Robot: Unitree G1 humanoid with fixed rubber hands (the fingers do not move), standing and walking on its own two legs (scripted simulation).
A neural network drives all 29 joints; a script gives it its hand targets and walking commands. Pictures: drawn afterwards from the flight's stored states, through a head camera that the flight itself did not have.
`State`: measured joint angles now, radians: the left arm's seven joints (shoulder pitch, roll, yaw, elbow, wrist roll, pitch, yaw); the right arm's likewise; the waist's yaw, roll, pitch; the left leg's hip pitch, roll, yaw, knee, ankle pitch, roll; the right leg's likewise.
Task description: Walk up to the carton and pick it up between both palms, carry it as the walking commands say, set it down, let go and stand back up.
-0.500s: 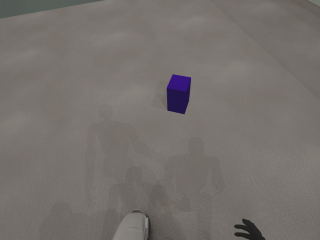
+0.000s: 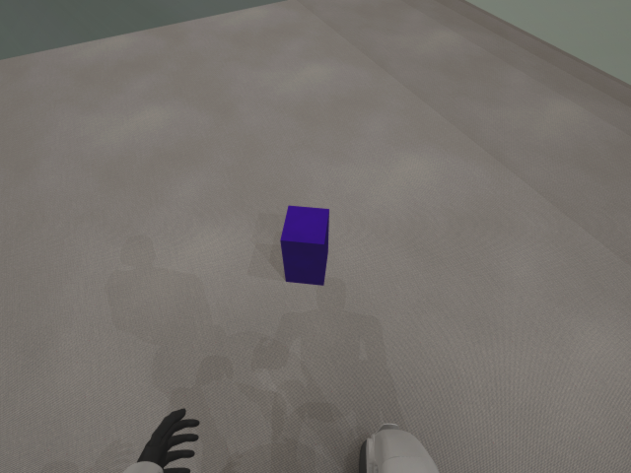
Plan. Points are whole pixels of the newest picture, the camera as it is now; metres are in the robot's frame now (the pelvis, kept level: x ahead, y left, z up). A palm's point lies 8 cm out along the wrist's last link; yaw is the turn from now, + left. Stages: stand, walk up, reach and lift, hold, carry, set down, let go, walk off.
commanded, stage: walk up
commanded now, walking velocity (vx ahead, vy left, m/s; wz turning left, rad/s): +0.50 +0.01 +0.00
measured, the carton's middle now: (306, 246) +0.92 +0.00 -0.65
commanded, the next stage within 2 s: none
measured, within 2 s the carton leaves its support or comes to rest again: neither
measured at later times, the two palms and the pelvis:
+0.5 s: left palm out of the picture +0.13 +0.21 -0.10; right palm (463, 317) +0.36 -0.26 -0.13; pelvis +0.25 -0.03 +0.01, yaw -1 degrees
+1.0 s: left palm (169, 252) +0.54 +0.28 -0.14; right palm (414, 285) +0.43 -0.20 -0.14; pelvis +0.46 +0.04 +0.00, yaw +0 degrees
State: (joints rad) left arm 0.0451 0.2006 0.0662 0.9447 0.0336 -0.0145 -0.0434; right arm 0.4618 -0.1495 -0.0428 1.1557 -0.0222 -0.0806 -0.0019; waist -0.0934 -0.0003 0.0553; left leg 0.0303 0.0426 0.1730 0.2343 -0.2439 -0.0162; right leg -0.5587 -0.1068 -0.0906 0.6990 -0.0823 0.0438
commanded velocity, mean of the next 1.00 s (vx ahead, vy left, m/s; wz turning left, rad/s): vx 0.39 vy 0.08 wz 0.00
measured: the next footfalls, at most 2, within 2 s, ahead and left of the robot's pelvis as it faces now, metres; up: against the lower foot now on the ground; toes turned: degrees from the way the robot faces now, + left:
right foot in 0.12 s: +0.22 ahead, -0.14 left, +0.00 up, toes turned -8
left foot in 0.68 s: +0.53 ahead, +0.16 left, +0.00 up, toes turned -5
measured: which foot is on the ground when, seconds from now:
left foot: down 0.00-0.12, up 0.14-0.66, down 0.68-1.00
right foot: up 0.00-0.10, down 0.12-0.66, up 0.68-1.00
